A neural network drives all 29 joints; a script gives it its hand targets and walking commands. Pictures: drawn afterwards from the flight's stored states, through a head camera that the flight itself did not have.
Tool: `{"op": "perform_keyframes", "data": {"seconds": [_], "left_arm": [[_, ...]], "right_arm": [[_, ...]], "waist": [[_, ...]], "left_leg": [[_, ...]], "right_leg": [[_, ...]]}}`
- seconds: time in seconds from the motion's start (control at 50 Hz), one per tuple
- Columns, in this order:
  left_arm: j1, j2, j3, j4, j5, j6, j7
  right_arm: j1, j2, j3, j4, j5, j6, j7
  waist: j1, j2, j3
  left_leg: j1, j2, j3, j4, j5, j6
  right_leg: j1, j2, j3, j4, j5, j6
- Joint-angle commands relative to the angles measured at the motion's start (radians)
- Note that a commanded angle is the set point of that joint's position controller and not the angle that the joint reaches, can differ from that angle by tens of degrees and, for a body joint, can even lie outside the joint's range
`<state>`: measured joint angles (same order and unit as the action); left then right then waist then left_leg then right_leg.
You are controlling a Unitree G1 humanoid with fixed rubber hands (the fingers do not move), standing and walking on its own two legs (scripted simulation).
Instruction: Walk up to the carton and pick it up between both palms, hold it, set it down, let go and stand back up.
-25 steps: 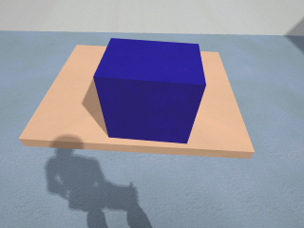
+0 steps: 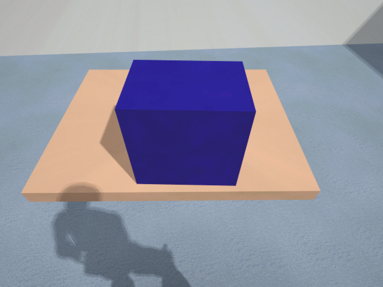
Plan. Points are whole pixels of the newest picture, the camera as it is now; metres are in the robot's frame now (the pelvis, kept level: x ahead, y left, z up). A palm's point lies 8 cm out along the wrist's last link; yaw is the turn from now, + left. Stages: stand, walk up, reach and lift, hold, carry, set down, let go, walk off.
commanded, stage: walk up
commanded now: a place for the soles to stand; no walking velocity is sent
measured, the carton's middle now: (187, 125) +0.51 +0.01 +0.04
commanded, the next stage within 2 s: reach and lift in 1.06 s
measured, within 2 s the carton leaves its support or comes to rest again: neither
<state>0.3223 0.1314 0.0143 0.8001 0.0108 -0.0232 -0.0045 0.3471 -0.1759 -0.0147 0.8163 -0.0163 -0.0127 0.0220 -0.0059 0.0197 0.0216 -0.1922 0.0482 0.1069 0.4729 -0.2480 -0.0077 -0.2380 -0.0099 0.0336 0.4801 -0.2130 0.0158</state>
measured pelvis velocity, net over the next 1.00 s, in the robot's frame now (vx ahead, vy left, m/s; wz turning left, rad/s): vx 0.01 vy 0.03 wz -0.13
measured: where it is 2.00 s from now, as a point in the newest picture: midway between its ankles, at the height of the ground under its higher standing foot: outside the picture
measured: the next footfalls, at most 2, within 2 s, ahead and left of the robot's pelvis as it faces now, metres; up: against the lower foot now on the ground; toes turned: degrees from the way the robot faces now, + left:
none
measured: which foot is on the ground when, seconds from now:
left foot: down 0.00-1.00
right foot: down 0.00-1.00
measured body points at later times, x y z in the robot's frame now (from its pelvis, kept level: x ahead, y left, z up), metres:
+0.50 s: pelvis +0.02 +0.03 -0.01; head +0.04 +0.03 +0.44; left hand +0.12 +0.24 -0.14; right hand +0.05 -0.20 -0.15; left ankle +0.01 +0.12 -0.74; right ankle +0.03 -0.13 -0.74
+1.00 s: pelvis +0.01 +0.03 -0.01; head +0.03 +0.02 +0.44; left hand +0.14 +0.23 -0.14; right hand +0.04 -0.21 -0.15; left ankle +0.01 +0.12 -0.74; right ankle +0.03 -0.13 -0.74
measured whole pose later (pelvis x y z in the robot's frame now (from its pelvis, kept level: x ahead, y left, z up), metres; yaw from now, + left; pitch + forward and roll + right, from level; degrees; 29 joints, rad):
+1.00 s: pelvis +0.01 +0.03 -0.01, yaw -7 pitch -1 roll +1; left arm 0.26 0.13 0.00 0.75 0.02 0.00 0.04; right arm 0.32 -0.20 -0.02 0.74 -0.01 0.04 0.03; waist -0.02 0.01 0.06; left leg -0.21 0.05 0.24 0.57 -0.34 0.03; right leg -0.32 0.00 0.17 0.59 -0.26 0.06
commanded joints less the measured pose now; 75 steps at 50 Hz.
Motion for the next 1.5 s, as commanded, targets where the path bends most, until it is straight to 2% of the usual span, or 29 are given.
{"op": "perform_keyframes", "data": {"seconds": [0.0,0.06,0.16,0.18,0.22,0.28,0.34,0.38,0.4,0.42,0.54,0.6,0.62,0.64,0.7,0.76,0.84,0.88,1.04,1.06,1.08,1.1,1.12,1.16,1.22,1.26,1.34,1.4,1.48], "left_arm": [[0.001,0.094,0.020,-0.081,-0.001,-0.024,0.009],[0.007,0.101,0.020,-0.075,0.004,-0.026,0.016],[-0.014,0.081,0.012,-0.082,0.008,-0.020,0.025],[-0.007,0.075,0.010,-0.076,0.007,-0.021,0.029],[0.000,0.085,0.010,-0.075,0.008,-0.021,0.034],[-0.023,0.094,0.012,-0.073,0.010,-0.015,0.041],[-0.010,0.076,0.007,-0.082,0.009,-0.009,0.041],[-0.017,0.082,0.008,-0.077,0.014,-0.008,0.042],[-0.013,0.084,0.007,-0.077,0.015,-0.009,0.043],[-0.019,0.094,0.010,-0.084,0.012,-0.010,0.044],[-0.023,0.098,0.010,-0.091,0.008,-0.009,0.048],[-0.039,0.094,0.010,-0.100,0.013,-0.008,0.051],[-0.040,0.095,0.013,-0.094,0.016,-0.006,0.052],[-0.037,0.091,0.011,-0.095,0.012,-0.004,0.053],[-0.055,0.111,0.018,-0.113,0.011,-0.003,0.053],[-0.039,0.084,0.013,-0.114,0.011,-0.002,0.050],[-0.057,0.094,0.012,-0.119,0.015,-0.001,0.051],[-0.051,0.095,0.015,-0.125,0.010,-0.002,0.051],[-0.050,0.096,0.017,-0.130,0.013,-0.006,0.049],[-0.639,0.180,0.021,-0.193,-0.061,0.101,0.037],[-0.554,0.154,-0.007,-0.135,-0.060,0.139,0.048],[-0.530,0.133,-0.015,-0.158,-0.053,0.169,0.054],[-0.491,0.126,-0.016,-0.148,-0.044,0.206,0.046],[-0.451,0.133,-0.014,-0.224,-0.041,0.273,0.022],[-0.308,0.165,0.022,-0.338,0.006,0.293,-0.014],[-0.262,0.163,0.006,-0.322,0.024,0.302,-0.037],[-0.300,0.187,0.037,-0.277,0.011,0.282,-0.043],[-0.369,0.207,0.050,-0.308,0.007,0.271,-0.049],[-0.377,0.245,0.068,-0.382,-0.016,0.228,-0.058]], "right_arm": [[0.017,-0.098,-0.021,-0.077,0.010,-0.021,-0.006],[0.020,-0.091,-0.024,-0.063,0.012,-0.018,-0.006],[0.022,-0.103,-0.037,-0.068,0.015,-0.010,-0.008],[0.012,-0.101,-0.036,-0.071,0.014,-0.010,-0.007],[0.022,-0.093,-0.031,-0.073,0.016,-0.007,-0.007],[0.015,-0.104,-0.037,-0.082,0.017,0.002,-0.008],[0.013,-0.118,-0.039,-0.082,0.016,0.008,-0.007],[0.009,-0.116,-0.040,-0.089,0.015,0.010,-0.008],[0.015,-0.123,-0.043,-0.094,0.015,0.011,-0.007],[0.005,-0.118,-0.043,-0.101,0.017,0.014,-0.007],[0.000,-0.108,-0.041,-0.111,0.012,0.016,-0.002],[0.012,-0.133,-0.046,-0.120,0.010,0.020,-0.005],[0.003,-0.135,-0.051,-0.120,0.008,0.022,-0.006],[0.005,-0.138,-0.049,-0.129,0.008,0.023,-0.005],[-0.005,-0.119,-0.039,-0.143,0.010,0.030,-0.001],[0.006,-0.120,-0.038,-0.139,0.008,0.026,0.000],[-0.005,-0.136,-0.041,-0.152,0.013,0.026,-0.001],[0.001,-0.140,-0.044,-0.151,0.007,0.029,0.002],[0.000,-0.138,-0.045,-0.169,0.007,0.028,0.006],[-0.561,-0.148,-0.157,-0.216,-0.077,-0.081,0.048],[-0.453,-0.133,-0.148,-0.152,-0.101,-0.122,0.074],[-0.431,-0.130,-0.160,-0.108,-0.083,-0.148,0.085],[-0.376,-0.103,-0.150,-0.084,-0.068,-0.148,0.079],[-0.329,-0.092,-0.155,-0.082,-0.019,-0.141,0.048],[-0.253,-0.100,-0.150,-0.092,0.053,-0.140,0.000],[-0.252,-0.063,-0.114,-0.027,0.076,-0.128,-0.016],[-0.320,-0.025,-0.073,-0.075,0.037,-0.119,-0.038],[-0.313,0.023,-0.065,-0.078,0.040,-0.091,-0.049],[-0.285,0.024,-0.067,-0.159,0.059,-0.086,-0.057]], "waist": [[0.003,-0.048,0.021],[0.005,-0.002,0.023],[0.003,-0.019,-0.008],[0.003,0.030,0.016],[-0.001,-0.015,-0.017],[-0.008,-0.013,0.006],[0.006,-0.002,0.017],[-0.002,-0.025,0.029],[-0.001,-0.017,-0.001],[-0.002,-0.048,-0.006],[-0.007,-0.008,-0.031],[-0.008,-0.053,-0.033],[-0.007,-0.062,-0.022],[-0.011,-0.016,-0.006],[-0.014,-0.067,-0.001],[-0.013,-0.020,-0.027],[-0.012,-0.057,0.007],[-0.011,-0.053,0.007],[-0.015,-0.034,-0.001],[0.024,-0.037,-0.089],[0.016,-0.048,-0.075],[0.032,-0.049,-0.115],[0.018,-0.064,-0.151],[-0.011,-0.029,-0.281],[-0.012,-0.015,-0.354],[0.002,-0.010,-0.235],[0.001,-0.083,-0.055],[-0.013,-0.039,-0.019],[-0.021,-0.005,-0.064]], "left_leg": [[-0.047,0.059,-0.079,-0.127,-0.040,0.030],[-0.033,0.063,-0.068,-0.129,0.001,0.040],[-0.001,0.069,-0.049,-0.128,0.022,0.050],[-0.001,0.071,-0.042,-0.118,0.070,0.048],[0.024,0.070,-0.041,-0.109,0.079,0.052],[0.025,0.077,-0.027,-0.097,0.107,0.059],[-0.003,0.079,-0.033,-0.120,0.014,0.062],[0.013,0.085,-0.021,-0.110,0.060,0.065],[0.015,0.089,-0.014,-0.097,0.045,0.065],[-0.009,0.084,-0.013,-0.095,0.013,0.067],[0.065,0.073,0.027,-0.054,0.106,0.062],[0.058,0.085,0.032,-0.040,0.129,0.067],[0.055,0.087,0.036,-0.038,0.124,0.071],[0.045,0.088,0.030,-0.044,0.086,0.073],[0.011,0.075,0.036,-0.042,0.020,0.057],[0.022,0.089,0.023,-0.067,-0.004,0.065],[-0.003,0.106,0.029,-0.067,0.001,0.072],[-0.012,0.089,0.035,-0.060,-0.076,0.064],[0.044,0.094,0.038,-0.058,-0.057,0.065],[-0.238,0.052,-0.060,0.004,-0.045,0.017],[-0.311,0.047,-0.034,0.041,-0.083,0.021],[-0.275,0.032,-0.010,0.035,-0.094,0.009],[-0.253,0.009,-0.003,0.057,-0.078,0.006],[-0.125,0.007,-0.020,0.082,0.052,-0.007],[0.065,-0.016,-0.033,0.050,0.238,-0.032],[0.113,-0.010,-0.048,-0.032,0.210,-0.039],[0.085,-0.025,-0.040,-0.118,0.166,-0.018],[0.056,-0.036,-0.015,-0.152,0.041,-0.001],[0.074,-0.047,-0.003,-0.158,0.041,0.007]], "right_leg": [[-0.008,-0.043,0.083,-0.070,0.058,-0.023],[-0.001,-0.044,0.077,-0.048,0.104,-0.017],[-0.018,-0.031,0.064,-0.016,0.124,-0.002],[-0.015,-0.038,0.074,-0.007,0.169,-0.006],[-0.029,-0.023,0.055,0.004,0.165,0.000],[-0.053,-0.025,0.058,0.020,0.178,0.005],[-0.053,-0.018,0.056,0.019,0.123,0.011],[-0.063,-0.013,0.049,0.026,0.152,0.014],[-0.046,-0.020,0.054,0.025,0.155,0.012],[-0.041,-0.016,0.053,0.030,0.159,0.013],[-0.077,-0.019,0.070,0.047,0.209,0.018],[-0.066,-0.020,0.065,0.062,0.228,0.012],[-0.080,-0.020,0.068,0.064,0.228,0.013],[-0.089,-0.022,0.077,0.062,0.205,0.013],[-0.089,-0.020,0.107,0.050,0.199,0.003],[-0.084,-0.008,0.088,0.065,0.167,0.013],[-0.079,-0.001,0.078,0.069,0.171,0.012],[-0.087,-0.011,0.109,0.051,0.139,0.010],[-0.130,-0.005,0.129,0.042,0.140,-0.002],[-0.220,0.029,-0.030,0.162,-0.024,-0.023],[-0.202,0.026,-0.054,0.214,-0.070,-0.025],[-0.191,0.020,-0.054,0.189,-0.075,-0.031],[-0.185,0.008,-0.038,0.171,-0.050,-0.027],[-0.152,0.015,-0.034,0.151,0.047,-0.023],[-0.026,0.057,-0.037,0.052,0.175,-0.023],[0.011,0.062,-0.031,-0.056,0.107,-0.041],[0.009,0.048,-0.015,-0.160,0.054,-0.025],[0.010,0.016,0.008,-0.197,-0.015,-0.013],[0.041,0.003,0.005,-0.199,0.011,-0.005]]}}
